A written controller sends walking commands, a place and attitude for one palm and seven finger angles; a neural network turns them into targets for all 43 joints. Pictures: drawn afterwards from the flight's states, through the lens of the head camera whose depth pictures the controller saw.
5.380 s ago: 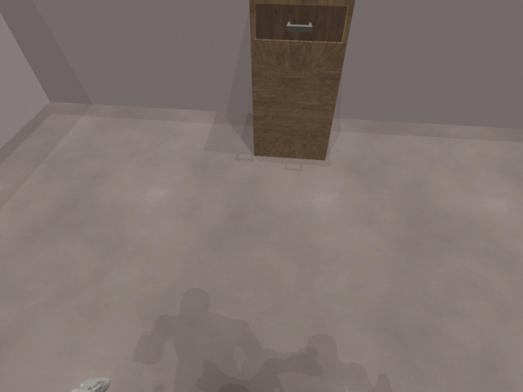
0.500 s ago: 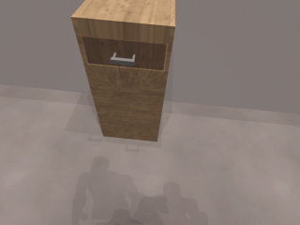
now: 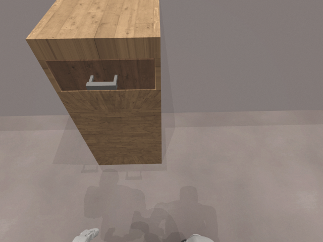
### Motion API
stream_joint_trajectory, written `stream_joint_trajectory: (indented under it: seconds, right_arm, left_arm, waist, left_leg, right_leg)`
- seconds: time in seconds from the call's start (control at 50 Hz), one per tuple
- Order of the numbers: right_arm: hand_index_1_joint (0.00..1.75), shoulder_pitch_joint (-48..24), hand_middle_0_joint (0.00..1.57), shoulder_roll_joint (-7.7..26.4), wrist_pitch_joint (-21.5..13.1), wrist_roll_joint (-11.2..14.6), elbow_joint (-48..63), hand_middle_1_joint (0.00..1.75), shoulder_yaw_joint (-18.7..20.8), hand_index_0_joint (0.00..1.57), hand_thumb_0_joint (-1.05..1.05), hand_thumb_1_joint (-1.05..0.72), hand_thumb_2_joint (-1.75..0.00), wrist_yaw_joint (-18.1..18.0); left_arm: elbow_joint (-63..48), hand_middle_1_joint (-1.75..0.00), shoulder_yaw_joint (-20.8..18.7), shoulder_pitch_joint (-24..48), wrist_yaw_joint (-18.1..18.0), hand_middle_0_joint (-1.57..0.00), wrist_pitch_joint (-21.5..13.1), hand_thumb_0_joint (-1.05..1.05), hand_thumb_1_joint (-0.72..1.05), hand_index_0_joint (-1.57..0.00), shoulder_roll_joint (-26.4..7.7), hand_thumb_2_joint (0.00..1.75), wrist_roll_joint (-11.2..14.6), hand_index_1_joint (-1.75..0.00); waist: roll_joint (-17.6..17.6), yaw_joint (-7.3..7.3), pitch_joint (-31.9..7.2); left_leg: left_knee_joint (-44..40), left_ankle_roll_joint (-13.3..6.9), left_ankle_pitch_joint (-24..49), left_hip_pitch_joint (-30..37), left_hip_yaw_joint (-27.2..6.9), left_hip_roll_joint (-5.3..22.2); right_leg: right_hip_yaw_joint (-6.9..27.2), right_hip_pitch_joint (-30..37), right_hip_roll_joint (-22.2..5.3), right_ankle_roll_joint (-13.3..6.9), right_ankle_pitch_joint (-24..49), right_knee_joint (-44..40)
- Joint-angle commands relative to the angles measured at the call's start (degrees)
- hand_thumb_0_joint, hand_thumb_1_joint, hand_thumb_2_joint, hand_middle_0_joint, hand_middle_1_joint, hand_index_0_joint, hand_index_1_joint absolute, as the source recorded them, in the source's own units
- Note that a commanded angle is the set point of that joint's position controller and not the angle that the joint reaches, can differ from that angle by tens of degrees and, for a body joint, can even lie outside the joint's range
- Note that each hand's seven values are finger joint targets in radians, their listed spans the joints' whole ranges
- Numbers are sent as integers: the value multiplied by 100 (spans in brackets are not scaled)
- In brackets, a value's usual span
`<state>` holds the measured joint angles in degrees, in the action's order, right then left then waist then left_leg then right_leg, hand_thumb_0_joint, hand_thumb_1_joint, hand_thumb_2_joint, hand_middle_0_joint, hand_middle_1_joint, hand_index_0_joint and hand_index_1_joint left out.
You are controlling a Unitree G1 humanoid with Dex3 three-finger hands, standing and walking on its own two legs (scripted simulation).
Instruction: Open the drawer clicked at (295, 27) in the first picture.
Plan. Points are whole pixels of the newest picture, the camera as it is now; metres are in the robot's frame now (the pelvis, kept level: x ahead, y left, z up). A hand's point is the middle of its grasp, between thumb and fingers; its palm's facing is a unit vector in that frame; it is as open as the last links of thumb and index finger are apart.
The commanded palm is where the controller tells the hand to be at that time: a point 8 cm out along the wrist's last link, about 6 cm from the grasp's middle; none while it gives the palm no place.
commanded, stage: take the last steps up to it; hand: left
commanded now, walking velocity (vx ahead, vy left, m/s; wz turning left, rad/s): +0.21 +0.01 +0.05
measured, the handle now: (102, 81) +0.64 +0.22 +0.00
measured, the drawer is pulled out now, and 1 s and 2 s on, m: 0.00 0.00 0.00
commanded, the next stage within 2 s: come to a stop and stand still in 0.24 s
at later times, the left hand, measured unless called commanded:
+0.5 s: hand out of the picture +0.10 +0.20 -0.17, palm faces +0.09 -0.98 -0.16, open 7.3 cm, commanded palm none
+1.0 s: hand (110, 234) +0.17 +0.15 -0.13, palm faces +0.04 -0.96 -0.26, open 7.3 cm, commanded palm none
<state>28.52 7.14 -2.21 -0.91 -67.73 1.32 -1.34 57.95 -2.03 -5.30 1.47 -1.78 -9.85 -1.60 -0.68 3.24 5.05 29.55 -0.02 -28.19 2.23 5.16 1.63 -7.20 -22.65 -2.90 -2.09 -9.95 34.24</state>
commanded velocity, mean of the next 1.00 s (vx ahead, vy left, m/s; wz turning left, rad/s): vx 0.00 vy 0.03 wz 0.01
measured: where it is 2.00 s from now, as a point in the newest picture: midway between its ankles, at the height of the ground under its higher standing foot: outside the picture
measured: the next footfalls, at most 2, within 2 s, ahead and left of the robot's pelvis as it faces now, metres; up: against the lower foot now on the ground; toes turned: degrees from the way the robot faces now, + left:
left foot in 0.40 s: +0.21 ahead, +0.13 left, +0.00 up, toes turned +9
right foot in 0.80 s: +0.15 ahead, -0.13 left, +0.00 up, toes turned -2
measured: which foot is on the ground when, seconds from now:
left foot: down 0.00-0.00, up 0.02-0.38, down 0.40-0.80, up 0.82-1.00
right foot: down 0.00-0.40, up 0.42-0.78, down 0.80-1.00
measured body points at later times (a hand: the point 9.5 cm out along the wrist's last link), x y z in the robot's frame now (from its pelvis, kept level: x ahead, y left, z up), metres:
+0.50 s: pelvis +0.13 +0.02 +0.01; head +0.14 +0.05 +0.46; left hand +0.10 +0.25 -0.16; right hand +0.23 -0.20 -0.12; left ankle +0.17 +0.12 -0.72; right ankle +0.09 -0.10 -0.71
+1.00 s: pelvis +0.11 -0.04 +0.02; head +0.13 -0.08 +0.47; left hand +0.16 +0.20 -0.11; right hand +0.14 -0.29 -0.15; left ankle +0.09 +0.11 -0.67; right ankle +0.13 -0.14 -0.72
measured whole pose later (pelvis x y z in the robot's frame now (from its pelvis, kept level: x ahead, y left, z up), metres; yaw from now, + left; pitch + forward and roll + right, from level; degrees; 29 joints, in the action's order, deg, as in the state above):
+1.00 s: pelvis +0.11 -0.04 +0.02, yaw +0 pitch -1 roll +3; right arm 13.4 13.2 3.5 -0.9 -60.6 3.7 0.3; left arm 57.6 -1.4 -12.4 -1.1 1.0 -8.6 -1.7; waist -2.0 -0.5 1.9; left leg 50.8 1.0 -21.0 -21.1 1.5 0.9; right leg -3.3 -14.0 -3.2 -1.3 -12.8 27.3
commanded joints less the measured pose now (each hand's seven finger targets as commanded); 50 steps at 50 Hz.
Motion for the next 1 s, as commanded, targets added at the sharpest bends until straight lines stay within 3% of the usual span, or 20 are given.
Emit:
stream_joint_trajectory:
  seconds: [0.0,0.04,0.12,0.26,0.32,0.34,0.36,0.38,0.4,0.5,0.62,0.7,0.74,0.76,0.78,0.8,0.82,0.84,0.9,0.98]
  right_arm:
    - [30,-275,20,679,-130,117,611,30,174,20,0,-90,-90,-29]
    - [30,-770,20,505,-59,21,705,30,205,20,0,-90,-90,44]
    - [30,-279,20,217,171,-44,562,30,167,20,0,-90,-90,105]
    - [30,-1241,20,327,74,-33,966,30,144,20,0,-90,-90,197]
    - [30,-1084,20,459,-7,-39,906,30,127,20,0,-90,-90,172]
    - [30,-889,20,581,-49,-33,793,30,109,20,0,-90,-90,142]
    - [30,-708,20,883,-93,-57,743,30,131,20,0,-90,-90,92]
    - [30,-750,20,1190,-53,-59,784,30,138,20,0,-90,-90,37]
    - [30,-1056,20,1172,-1,-39,813,30,120,20,0,-90,-90,-13]
    - [30,-1485,20,1203,113,42,796,30,176,20,0,-90,-90,-195]
    - [30,-1765,20,1356,298,-21,1031,30,399,20,0,-90,-90,-185]
    - [30,-2093,20,1272,318,-47,1150,30,400,20,0,-90,-90,-75]
    - [30,-2131,20,1134,339,-3,1132,30,363,20,0,-90,-90,-7]
    - [30,-1983,20,813,345,55,1137,30,323,20,0,-90,-90,41]
    - [30,-1865,20,481,385,85,1239,30,235,20,0,-90,-90,95]
    - [30,-1946,20,636,459,52,1281,30,253,20,0,-90,-90,132]
    - [30,-2056,20,679,531,13,1280,30,273,20,0,-90,-90,127]
    - [30,-1965,20,844,543,-5,1228,30,292,20,0,-90,-90,126]
    - [30,-1495,20,906,471,-8,998,30,316,20,0,-90,-90,165]
    - [30,-1501,20,902,443,-27,1094,30,280,20,0,-90,-90,147]
  left_arm:
    - [392,-30,-405,-2380,-219,-20,-151,0,90,-20,-1432,90,128,-30]
    - [121,-30,-268,-1382,-267,-20,-132,0,90,-20,-923,90,95,-30]
    - [19,-30,-116,-803,-280,-20,-195,0,90,-20,-482,90,30,-30]
    - [135,-30,-181,-1165,-219,-20,-164,0,90,-20,-767,90,20,-30]
    - [180,-30,-187,-1108,-218,-20,-92,0,90,-20,-776,90,46,-30]
    - [199,-30,-125,-1123,-230,-20,-45,0,90,-20,-608,90,70,-30]
    - [207,-30,-39,-1346,-239,-20,-11,0,90,-20,-320,90,90,-30]
    - [230,-30,22,-1540,-258,-20,13,0,90,-20,-150,90,126,-30]
    - [332,-30,64,-1627,-306,-20,92,0,90,-20,-155,90,124,-30]
    - [400,-30,21,-1539,-339,-20,264,0,90,-20,-478,90,112,-30]
    - [-25,-30,-165,-1261,-319,-20,457,0,90,-20,-404,90,60,-30]
    - [-93,-30,-137,-1418,-316,-20,402,0,90,-20,-303,90,68,-30]
    - [57,-30,-116,-1755,-330,-20,298,0,90,-20,-349,90,39,-30]
    - [33,-30,-120,-1680,-358,-20,222,0,90,-20,-658,90,-13,-30]
    - [-100,-30,-122,-1275,-361,-20,168,0,90,-20,-1074,90,-29,-30]
    - [-262,-30,-140,-1105,-345,-20,216,0,90,-20,-1259,90,-15,-30]
    - [-305,-30,-213,-911,-355,-20,195,0,90,-20,-1349,90,-20,-30]
    - [-298,-30,-202,-798,-362,-20,191,0,90,-20,-1241,90,-2,-30]
    - [-372,-30,-231,-628,-356,-20,184,0,90,-20,-1105,90,17,-30]
    - [-310,-30,-291,-1038,-370,-20,144,0,90,-20,-1133,90,14,-30]
  waist:
    - [1118,-1055,-1513]
    - [364,-691,-375]
    - [720,-77,-147]
    - [800,-367,-155]
    - [671,-196,-183]
    - [288,-126,-252]
    - [-659,-147,-410]
    - [-1135,-242,-580]
    - [-1345,-319,-559]
    - [-678,-307,-612]
    - [-598,-291,-902]
    - [-990,-421,-833]
    - [-598,-591,-843]
    - [348,-545,-675]
    - [1448,-346,-388]
    - [1015,-462,-244]
    - [1671,-492,-34]
    - [1703,-480,131]
    - [875,-378,-116]
    - [817,-596,-436]
  left_leg:
    - [4473,-155,-471,-3204,-545,66]
    - [4528,-145,397,-3455,-672,490]
    - [3255,43,879,-2615,-348,598]
    - [1149,126,1153,-2335,12,386]
    - [24,129,1690,-1355,178,231]
    - [-417,147,2089,-773,-9,304]
    - [-688,-73,3142,-359,-778,997]
    - [-910,-511,4118,-515,-1468,1763]
    - [-1303,-715,4175,-907,-1657,1966]
    - [-862,-930,6832,-365,-1007,1832]
    - [-828,-1055,5535,-671,-768,1887]
    - [-873,-840,3863,-1324,-665,1638]
    - [-456,-462,2362,-1781,-432,1170]
    - [163,-124,1242,-2092,-132,646]
    - [636,132,196,-2408,58,106]
    - [1099,99,-68,-2014,-246,126]
    - [1541,66,-78,-2287,-419,114]
    - [1855,19,155,-2418,-618,146]
    - [2299,79,713,-2640,-587,105]
    - [2209,212,680,-2914,-575,65]
  right_leg:
    - [3305,3287,-2452,-1273,1189,-1590]
    - [2396,1748,-2000,-993,22,-1941]
    - [916,322,-1385,-653,72,-2355]
    - [878,833,-1272,-707,-30,-2207]
    - [680,585,-1059,-477,-331,-1694]
    - [495,367,-787,-284,-259,-1184]
    - [257,59,-331,-7,-480,-476]
    - [26,255,-112,240,-1243,-152]
    - [183,486,-80,324,-2046,367]
    - [554,198,-199,384,-1748,984]
    - [684,-105,-78,403,-1846,2059]
    - [436,611,-58,323,-1389,846]
    - [330,1378,-36,364,-265,-591]
    - [1013,1378,-555,277,-58,-1421]
    - [2222,885,-1543,-140,-325,-2051]
    - [2319,115,-1857,-480,-1169,-2398]
    - [2689,-67,-1795,-534,-1693,-2612]
    - [2696,-72,-1777,-541,-1914,-2673]
    - [1938,641,-1504,-493,-842,-2243]
    - [1797,1543,-1598,-635,280,-1939]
